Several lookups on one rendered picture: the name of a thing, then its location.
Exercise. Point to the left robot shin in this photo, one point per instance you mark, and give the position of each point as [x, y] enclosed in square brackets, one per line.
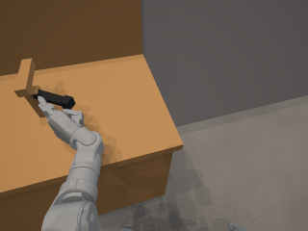
[128, 226]

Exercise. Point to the left robot upper arm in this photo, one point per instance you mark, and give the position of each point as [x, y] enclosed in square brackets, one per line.
[72, 216]

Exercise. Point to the tap lever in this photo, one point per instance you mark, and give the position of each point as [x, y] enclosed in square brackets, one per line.
[67, 102]

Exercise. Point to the robot left forearm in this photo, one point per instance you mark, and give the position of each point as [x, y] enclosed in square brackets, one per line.
[82, 178]

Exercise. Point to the counter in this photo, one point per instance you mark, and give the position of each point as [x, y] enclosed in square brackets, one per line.
[90, 50]

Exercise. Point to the robot left hand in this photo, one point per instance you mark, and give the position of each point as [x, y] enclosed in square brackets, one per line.
[63, 123]

